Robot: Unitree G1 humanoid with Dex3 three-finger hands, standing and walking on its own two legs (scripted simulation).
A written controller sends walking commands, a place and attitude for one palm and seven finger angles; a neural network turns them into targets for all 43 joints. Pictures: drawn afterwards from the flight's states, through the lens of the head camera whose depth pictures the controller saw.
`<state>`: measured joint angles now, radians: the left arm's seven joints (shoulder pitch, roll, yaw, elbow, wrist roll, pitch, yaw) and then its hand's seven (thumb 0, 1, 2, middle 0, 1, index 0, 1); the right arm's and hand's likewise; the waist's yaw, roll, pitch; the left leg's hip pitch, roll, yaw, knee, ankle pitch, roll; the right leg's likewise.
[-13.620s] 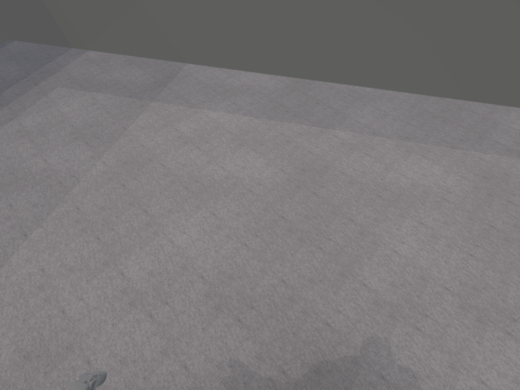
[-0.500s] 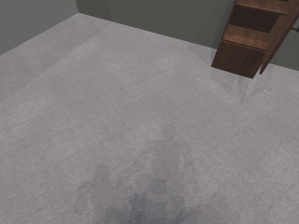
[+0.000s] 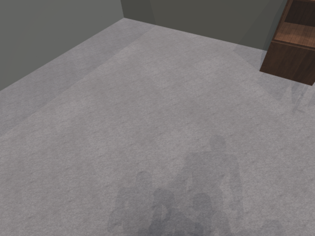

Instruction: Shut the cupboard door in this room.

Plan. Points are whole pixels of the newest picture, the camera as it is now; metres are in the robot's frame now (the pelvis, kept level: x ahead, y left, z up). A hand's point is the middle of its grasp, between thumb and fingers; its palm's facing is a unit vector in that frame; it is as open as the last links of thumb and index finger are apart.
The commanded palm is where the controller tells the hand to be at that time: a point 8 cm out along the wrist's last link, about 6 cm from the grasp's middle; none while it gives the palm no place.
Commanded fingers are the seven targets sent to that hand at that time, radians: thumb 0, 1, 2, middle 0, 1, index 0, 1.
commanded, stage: turn or walk to find it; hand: left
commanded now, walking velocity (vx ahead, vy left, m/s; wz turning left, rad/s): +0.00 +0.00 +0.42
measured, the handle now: out of the picture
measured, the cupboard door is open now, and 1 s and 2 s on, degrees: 84 84 84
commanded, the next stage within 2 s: none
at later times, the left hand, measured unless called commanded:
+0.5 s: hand out of the picture -0.02 +0.24 -0.17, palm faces +0.18 -0.95 -0.25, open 7.4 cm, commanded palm none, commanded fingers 0.00 0.90 0.90 -0.20 -0.30 -0.20 -0.30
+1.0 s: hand out of the picture -0.08 +0.18 -0.17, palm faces +0.38 -0.89 -0.26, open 7.3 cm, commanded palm none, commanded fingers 0.00 0.90 0.90 -0.20 -0.30 -0.20 -0.30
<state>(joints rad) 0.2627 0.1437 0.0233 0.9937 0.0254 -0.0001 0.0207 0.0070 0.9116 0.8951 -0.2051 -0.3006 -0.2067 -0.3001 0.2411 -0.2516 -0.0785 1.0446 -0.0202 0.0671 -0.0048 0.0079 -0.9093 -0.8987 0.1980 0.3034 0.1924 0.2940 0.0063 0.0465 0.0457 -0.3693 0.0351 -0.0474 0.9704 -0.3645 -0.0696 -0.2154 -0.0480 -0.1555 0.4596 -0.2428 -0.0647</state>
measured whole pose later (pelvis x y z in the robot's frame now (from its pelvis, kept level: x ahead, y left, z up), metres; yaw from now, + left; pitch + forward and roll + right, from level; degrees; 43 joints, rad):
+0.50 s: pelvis -0.04 +0.03 +0.00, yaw +8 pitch +0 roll +0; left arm 0.20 0.22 0.06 1.02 0.02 0.06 0.02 0.01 0.91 0.90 -0.20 -0.30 -0.20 -0.30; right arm 0.18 -0.18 -0.04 1.01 -0.02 0.02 -0.02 0.00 -0.91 -0.90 0.20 0.30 0.20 0.29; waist 0.00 0.00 0.05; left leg -0.21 -0.03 -0.03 0.44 -0.23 0.03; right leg -0.38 -0.07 -0.03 0.89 -0.45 0.07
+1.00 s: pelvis -0.05 -0.02 -0.01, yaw +22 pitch +0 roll +2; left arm 0.22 0.17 0.03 0.96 0.03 0.01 0.02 0.01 0.91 0.89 -0.21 -0.30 -0.21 -0.30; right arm 0.19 -0.25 -0.08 1.01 -0.02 0.07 0.01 0.01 -0.91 -0.90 0.20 0.30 0.19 0.29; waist 0.00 0.01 0.09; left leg -0.38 0.05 0.02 0.92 -0.43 -0.08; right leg -0.20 -0.12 -0.23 0.53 -0.32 -0.02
